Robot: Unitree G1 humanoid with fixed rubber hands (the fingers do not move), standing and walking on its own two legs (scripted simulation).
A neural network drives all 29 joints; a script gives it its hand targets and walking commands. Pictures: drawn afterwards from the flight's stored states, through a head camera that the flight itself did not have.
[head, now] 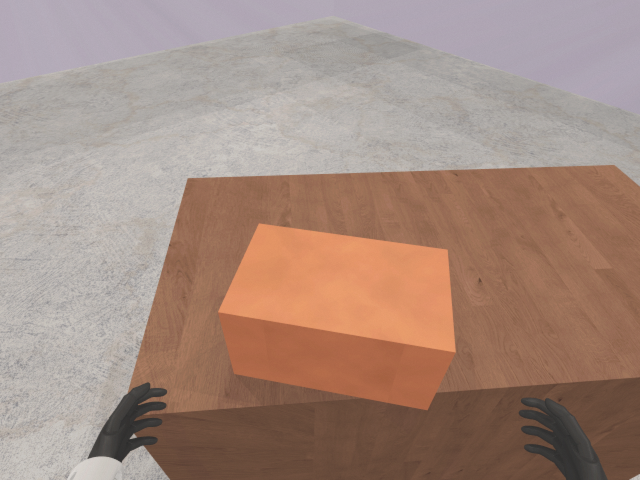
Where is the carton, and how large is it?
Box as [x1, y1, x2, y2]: [218, 224, 455, 409]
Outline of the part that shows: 258,224 218,311 234,373 427,409 455,352 447,250 266,224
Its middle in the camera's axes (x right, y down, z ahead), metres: +0.03 +0.11 +0.62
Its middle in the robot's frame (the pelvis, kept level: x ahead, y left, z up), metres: +0.40 -0.01 -0.03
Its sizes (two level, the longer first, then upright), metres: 0.306 0.184 0.164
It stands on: a pedestal, 0.67 m high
